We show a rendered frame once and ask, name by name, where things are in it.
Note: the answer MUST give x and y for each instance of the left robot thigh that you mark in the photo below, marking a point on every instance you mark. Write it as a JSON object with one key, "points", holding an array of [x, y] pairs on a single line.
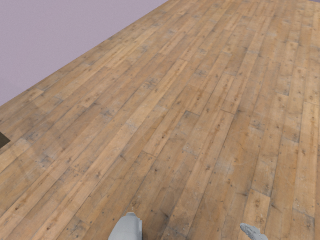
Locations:
{"points": [[128, 227]]}

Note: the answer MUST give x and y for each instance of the right robot hand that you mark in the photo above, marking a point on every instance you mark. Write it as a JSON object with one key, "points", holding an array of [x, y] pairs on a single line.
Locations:
{"points": [[252, 232]]}

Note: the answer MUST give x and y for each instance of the cupboard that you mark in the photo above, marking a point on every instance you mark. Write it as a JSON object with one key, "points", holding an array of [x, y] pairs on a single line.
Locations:
{"points": [[3, 140]]}

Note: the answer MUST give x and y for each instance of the robot left shin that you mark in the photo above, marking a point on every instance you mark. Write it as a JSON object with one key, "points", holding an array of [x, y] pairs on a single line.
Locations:
{"points": [[130, 214]]}

